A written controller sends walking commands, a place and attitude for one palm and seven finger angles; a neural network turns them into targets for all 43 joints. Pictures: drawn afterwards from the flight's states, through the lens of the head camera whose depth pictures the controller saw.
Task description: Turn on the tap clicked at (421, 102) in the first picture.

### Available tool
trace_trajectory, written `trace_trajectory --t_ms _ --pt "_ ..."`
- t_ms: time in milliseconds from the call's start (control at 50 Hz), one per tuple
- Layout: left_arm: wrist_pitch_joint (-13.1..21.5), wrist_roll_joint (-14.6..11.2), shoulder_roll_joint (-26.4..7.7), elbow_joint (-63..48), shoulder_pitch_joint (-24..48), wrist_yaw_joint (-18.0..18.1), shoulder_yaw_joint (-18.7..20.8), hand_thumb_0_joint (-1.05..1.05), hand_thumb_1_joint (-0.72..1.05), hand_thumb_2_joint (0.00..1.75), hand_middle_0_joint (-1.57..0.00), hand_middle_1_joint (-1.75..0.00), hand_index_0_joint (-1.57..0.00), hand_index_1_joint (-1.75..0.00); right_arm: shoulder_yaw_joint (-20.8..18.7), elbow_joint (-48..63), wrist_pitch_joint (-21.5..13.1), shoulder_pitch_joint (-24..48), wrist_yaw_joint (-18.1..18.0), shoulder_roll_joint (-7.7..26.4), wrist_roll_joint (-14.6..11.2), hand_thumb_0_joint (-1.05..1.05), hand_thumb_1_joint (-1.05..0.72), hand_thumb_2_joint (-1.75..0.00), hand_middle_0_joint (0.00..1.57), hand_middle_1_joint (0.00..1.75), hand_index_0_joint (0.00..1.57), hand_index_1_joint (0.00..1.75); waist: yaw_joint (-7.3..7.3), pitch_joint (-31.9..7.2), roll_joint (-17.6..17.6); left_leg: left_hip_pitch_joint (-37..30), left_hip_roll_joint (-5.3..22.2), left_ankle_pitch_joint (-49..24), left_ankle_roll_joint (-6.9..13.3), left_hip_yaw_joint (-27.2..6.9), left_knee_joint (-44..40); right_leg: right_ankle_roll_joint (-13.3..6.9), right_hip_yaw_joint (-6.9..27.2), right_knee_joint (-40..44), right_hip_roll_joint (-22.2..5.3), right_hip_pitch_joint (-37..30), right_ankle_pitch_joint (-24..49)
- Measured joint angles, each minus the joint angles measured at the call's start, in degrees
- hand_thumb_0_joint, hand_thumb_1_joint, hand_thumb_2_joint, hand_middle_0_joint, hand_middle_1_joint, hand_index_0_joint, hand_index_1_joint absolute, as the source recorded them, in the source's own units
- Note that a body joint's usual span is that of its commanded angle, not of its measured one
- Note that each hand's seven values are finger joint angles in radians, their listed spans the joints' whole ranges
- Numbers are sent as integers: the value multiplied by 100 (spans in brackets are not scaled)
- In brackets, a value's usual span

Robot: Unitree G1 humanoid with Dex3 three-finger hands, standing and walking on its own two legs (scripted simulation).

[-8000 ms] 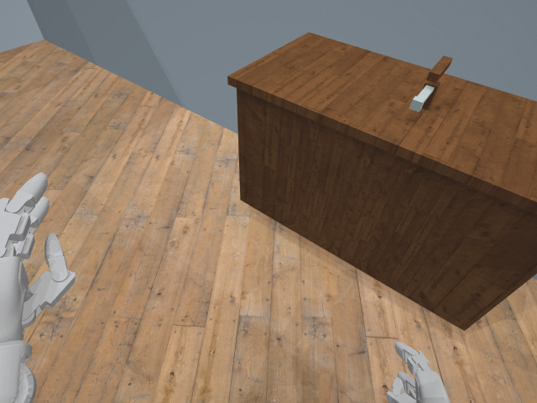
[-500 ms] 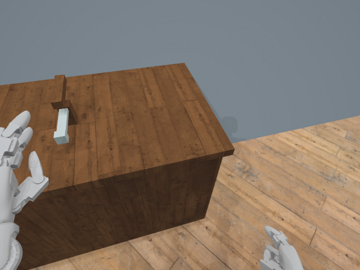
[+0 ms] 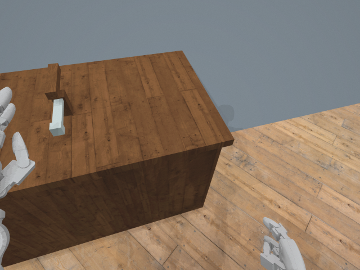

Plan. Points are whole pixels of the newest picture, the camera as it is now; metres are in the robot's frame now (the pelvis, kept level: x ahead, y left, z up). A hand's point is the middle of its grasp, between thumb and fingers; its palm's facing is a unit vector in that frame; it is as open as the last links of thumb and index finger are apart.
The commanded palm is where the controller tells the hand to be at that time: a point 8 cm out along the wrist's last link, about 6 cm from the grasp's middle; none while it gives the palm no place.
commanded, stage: come to a stop and stand still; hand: left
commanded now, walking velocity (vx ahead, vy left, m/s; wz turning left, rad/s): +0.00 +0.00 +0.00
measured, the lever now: (57, 128) +0.43 +0.37 +0.02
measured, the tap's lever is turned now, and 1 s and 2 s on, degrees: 0 0 0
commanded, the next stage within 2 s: look again from close up in 0.70 s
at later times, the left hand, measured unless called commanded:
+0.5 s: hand (27, 181) +0.21 +0.27 +0.15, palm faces +0.40 -0.86 -0.31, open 7.4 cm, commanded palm +0.15 +0.30 +0.17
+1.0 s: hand (25, 181) +0.21 +0.27 +0.16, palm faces +0.41 -0.85 -0.34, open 7.4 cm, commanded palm +0.16 +0.30 +0.17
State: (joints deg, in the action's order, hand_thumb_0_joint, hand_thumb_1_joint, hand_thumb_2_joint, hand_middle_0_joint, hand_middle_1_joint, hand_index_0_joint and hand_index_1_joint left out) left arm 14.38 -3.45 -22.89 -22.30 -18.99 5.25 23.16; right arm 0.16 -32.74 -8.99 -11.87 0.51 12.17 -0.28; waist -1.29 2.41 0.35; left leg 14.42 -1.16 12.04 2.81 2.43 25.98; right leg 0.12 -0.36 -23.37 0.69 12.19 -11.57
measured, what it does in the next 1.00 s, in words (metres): stands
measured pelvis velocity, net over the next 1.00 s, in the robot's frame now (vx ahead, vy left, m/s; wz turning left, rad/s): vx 0.00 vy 0.01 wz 0.03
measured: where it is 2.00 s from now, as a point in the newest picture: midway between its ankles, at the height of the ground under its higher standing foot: outside the picture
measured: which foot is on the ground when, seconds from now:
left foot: down 0.00-1.00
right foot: down 0.00-1.00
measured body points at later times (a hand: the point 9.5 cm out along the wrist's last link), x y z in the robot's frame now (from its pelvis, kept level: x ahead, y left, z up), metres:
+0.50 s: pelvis +0.00 +0.01 +0.00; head +0.01 +0.05 +0.45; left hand +0.19 +0.31 +0.17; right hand +0.19 -0.19 -0.06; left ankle +0.02 +0.08 -0.74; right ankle +0.01 -0.12 -0.74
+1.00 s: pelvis +0.00 +0.01 +0.00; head +0.02 +0.04 +0.45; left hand +0.18 +0.31 +0.17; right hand +0.19 -0.20 -0.07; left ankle +0.02 +0.08 -0.74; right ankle +0.01 -0.12 -0.74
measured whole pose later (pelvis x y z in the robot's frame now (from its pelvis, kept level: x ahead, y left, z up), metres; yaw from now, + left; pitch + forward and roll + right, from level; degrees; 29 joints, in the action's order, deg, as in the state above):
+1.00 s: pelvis +0.00 +0.01 +0.00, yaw +2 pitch -1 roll -2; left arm 12.6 -2.5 -20.1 -24.7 -23.6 6.0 19.1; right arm 1.2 -33.5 -6.5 -11.4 -1.9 10.8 -0.1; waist -2.0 2.5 1.4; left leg 12.0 -2.5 11.5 3.9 1.2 24.2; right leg 1.3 -1.6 -19.6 -0.5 8.2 -10.5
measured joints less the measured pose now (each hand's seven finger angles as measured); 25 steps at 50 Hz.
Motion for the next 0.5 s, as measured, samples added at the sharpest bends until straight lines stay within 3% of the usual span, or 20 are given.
trace_trajectory --t_ms 100,200,300,380,500 --pt "83 40 98 -257 -796 -108 -527 1 89 90 -21 -30 -21 -30 -10 -31 21 -128 -155 -46 -10 1 -90 -90 20 30 20 30 61 -110 75 -57 -73 43 49 -8 35 51 -10 -107 -73 -39 -94" --pt "34 22 10 2 -460 -27 -340 1 89 90 -22 -30 -22 -30 58 -150 19 -201 -281 -87 -5 1 -90 -90 20 30 20 30 -98 -99 178 -91 -92 34 60 -98 78 55 -102 -80 -88 -138 -83" --pt "83 43 267 49 -110 117 -310 1 89 90 -21 -30 -21 -30 129 -200 -66 -152 -227 -108 23 1 -90 -90 20 30 20 30 -191 -138 211 -114 -93 -17 79 -114 11 71 -117 83 -86 -209 20" --pt "98 122 394 59 -99 121 -461 1 89 90 -21 -30 -21 -30 163 -143 -77 -77 -192 -153 48 1 -90 -90 20 30 20 30 -155 -160 207 -111 -100 -57 99 -105 -58 90 -107 206 -91 -229 92" --pt "10 131 279 -8 -255 53 -473 1 89 90 -21 -30 -21 -30 190 -53 -21 0 -194 -222 64 1 -90 -90 20 30 20 30 -56 -75 207 -131 -103 -67 112 -100 -110 113 -100 333 -92 -282 145"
